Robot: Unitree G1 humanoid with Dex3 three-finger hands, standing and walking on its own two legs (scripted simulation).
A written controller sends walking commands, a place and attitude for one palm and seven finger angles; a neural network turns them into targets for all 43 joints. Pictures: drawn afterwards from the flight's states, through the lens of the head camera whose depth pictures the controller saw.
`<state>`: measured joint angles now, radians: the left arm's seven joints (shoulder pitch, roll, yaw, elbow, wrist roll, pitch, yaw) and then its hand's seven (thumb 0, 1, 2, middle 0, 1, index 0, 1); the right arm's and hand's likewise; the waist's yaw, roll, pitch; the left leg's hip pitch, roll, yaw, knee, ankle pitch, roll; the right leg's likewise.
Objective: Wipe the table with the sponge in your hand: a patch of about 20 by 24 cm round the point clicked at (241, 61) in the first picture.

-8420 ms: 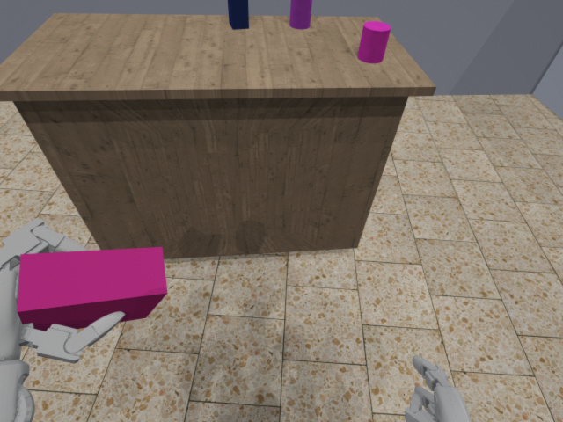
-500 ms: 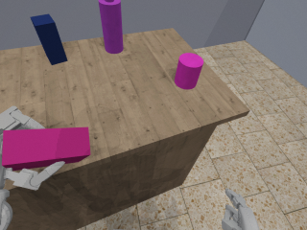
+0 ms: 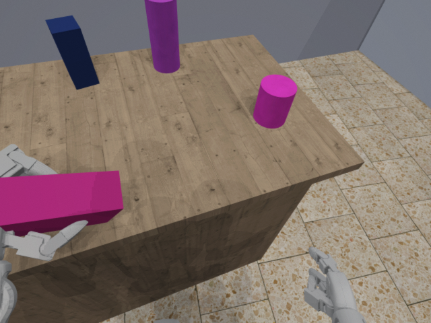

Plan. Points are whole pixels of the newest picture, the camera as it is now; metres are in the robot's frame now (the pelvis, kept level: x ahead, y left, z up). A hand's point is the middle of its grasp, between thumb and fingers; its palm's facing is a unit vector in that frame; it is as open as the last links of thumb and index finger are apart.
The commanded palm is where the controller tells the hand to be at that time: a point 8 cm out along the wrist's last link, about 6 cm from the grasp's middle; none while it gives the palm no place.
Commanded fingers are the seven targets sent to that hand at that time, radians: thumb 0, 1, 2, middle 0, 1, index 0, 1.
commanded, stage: look again from close up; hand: left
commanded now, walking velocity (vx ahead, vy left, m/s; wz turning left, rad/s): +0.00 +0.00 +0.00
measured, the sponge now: (81, 202) +0.24 +0.22 +0.14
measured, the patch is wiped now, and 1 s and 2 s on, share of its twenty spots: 0.00 0.00 0.00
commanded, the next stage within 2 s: come to a stop and stand still in 0.06 s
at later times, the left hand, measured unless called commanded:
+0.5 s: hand (60, 206) +0.22 +0.23 +0.16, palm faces +0.32 -0.86 -0.39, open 9.4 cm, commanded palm +0.16 +0.28 +0.18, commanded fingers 0.00 0.10 1.30 -1.20 -1.60 -1.20 -1.60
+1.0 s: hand (38, 205) +0.22 +0.26 +0.16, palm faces +0.41 -0.84 -0.37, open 9.4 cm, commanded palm +0.16 +0.29 +0.18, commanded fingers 0.00 0.10 1.30 -1.20 -1.60 -1.20 -1.60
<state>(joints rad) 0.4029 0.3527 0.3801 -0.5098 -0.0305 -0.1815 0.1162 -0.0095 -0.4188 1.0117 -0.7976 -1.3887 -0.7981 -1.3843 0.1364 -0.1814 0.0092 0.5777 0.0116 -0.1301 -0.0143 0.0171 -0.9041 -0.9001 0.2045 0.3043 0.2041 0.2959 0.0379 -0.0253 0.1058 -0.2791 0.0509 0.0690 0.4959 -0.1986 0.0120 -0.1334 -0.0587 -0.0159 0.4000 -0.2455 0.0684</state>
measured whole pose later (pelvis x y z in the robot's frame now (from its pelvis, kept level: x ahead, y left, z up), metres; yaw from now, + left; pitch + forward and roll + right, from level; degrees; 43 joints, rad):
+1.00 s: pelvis -0.01 +0.01 +0.00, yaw +0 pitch -2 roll -2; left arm 0.39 0.34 0.38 -0.50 -0.02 -0.20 0.12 -0.01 -0.42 1.02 -0.80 -1.39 -0.80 -1.39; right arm 0.16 -0.18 0.00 0.58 0.01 -0.15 -0.01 0.02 -0.90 -0.90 0.20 0.30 0.20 0.30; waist 0.03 -0.02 0.12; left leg -0.28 0.04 0.08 0.51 -0.20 0.03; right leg -0.14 -0.07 0.00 0.41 -0.24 0.07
